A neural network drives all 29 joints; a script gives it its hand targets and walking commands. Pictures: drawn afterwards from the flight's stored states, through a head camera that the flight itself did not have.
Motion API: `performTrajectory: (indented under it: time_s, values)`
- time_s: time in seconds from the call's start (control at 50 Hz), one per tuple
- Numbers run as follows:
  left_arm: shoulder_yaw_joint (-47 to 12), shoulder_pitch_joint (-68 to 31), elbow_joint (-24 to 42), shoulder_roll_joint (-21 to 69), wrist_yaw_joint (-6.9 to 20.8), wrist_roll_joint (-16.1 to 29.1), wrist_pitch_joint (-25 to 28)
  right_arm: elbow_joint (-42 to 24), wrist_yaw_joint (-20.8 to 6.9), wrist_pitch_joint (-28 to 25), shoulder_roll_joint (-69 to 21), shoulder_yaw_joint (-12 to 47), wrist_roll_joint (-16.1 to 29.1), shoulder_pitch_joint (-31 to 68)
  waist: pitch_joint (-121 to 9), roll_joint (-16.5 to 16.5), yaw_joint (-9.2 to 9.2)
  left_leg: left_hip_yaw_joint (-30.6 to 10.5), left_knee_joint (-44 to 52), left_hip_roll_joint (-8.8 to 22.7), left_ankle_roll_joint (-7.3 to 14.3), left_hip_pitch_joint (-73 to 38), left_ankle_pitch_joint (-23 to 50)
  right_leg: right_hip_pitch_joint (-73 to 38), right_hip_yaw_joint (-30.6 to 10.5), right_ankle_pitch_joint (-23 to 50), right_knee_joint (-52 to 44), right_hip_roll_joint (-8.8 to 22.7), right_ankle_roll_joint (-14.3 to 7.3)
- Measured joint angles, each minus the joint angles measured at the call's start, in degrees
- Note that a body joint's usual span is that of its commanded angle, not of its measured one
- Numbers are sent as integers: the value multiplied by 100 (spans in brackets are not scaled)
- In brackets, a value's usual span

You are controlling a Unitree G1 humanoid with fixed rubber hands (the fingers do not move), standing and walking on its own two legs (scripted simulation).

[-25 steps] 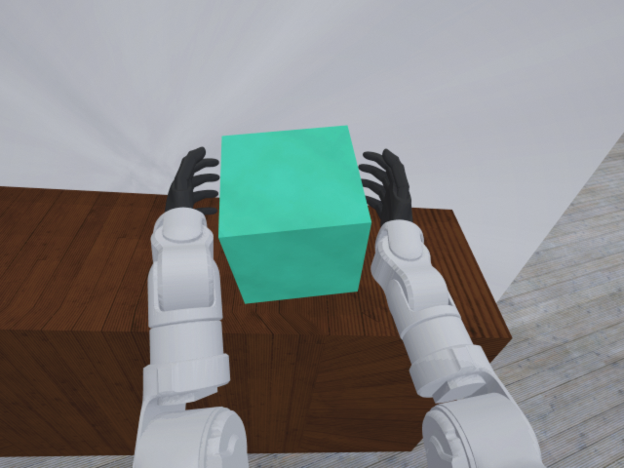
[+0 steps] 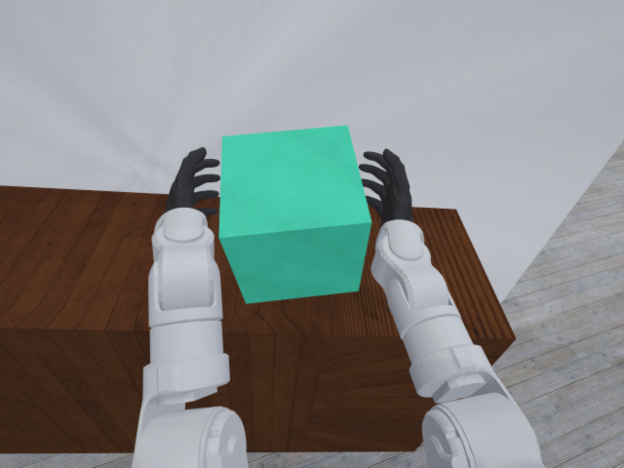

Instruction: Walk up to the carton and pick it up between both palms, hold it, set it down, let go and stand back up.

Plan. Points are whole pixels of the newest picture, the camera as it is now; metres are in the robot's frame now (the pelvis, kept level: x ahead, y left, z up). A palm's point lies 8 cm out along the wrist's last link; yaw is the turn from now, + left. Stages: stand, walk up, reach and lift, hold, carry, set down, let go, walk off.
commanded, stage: hold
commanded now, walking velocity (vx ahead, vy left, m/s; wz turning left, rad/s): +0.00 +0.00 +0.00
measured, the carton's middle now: (294, 218) +0.40 +0.00 +0.12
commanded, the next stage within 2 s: none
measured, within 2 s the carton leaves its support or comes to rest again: neither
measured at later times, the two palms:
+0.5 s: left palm (185, 208) +0.36 +0.13 +0.18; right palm (395, 210) +0.36 -0.12 +0.17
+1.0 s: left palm (186, 211) +0.36 +0.13 +0.18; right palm (396, 212) +0.35 -0.12 +0.17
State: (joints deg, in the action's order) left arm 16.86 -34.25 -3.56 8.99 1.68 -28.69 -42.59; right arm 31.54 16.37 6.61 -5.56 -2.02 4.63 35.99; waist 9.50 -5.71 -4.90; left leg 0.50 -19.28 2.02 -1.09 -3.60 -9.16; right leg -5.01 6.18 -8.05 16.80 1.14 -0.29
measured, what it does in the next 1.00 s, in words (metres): stands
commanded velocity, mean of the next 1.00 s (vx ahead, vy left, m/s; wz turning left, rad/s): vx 0.00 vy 0.00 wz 0.00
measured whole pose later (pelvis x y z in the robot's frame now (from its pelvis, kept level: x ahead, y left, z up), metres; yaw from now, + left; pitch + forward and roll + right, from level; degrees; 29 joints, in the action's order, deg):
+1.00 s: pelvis +0.00 +0.00 +0.00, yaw +0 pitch -14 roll -1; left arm 17.1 -34.9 -3.8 9.2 1.6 -29.4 -42.8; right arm 32.0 16.0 7.3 -5.1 -2.0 4.5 37.0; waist 9.4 -5.8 -4.8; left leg 1.1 -19.4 2.1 -1.0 -3.7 -9.2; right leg -4.9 5.8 -8.0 17.0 1.0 -0.3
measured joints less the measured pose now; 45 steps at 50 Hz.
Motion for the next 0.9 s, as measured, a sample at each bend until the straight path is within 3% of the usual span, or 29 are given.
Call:
performTrajectory:
  time_s: [0.08,0.22,0.5,0.66,0.9]
  values:
    - [-64,39,150,-9,-79,50,63,-116,33,-45,71,113,107,36,-12,37,-27,6,-50,16,-1,38,-28,16,-7,10,-9,-17,2]
    - [129,-97,-90,-10,126,-103,-31,102,-5,84,24,37,-25,104,60,-28,-15,46,65,1,1,-133,11,-89,-39,-5,-6,0,4]
    - [-61,111,289,22,-47,2,-9,-133,62,-48,86,222,179,-28,-1,7,-45,36,-13,15,5,-55,-49,-67,-27,-10,-38,-15,12]
    - [81,-33,61,35,150,-137,-84,5,-2,85,51,95,28,6,124,-23,-4,64,31,2,11,-220,-41,-188,-50,-34,-5,-1,14]
    - [-72,59,210,10,-51,-23,-21,-123,27,16,85,158,121,9,47,-13,3,62,-53,28,5,17,-26,16,-46,20,5,-25,1]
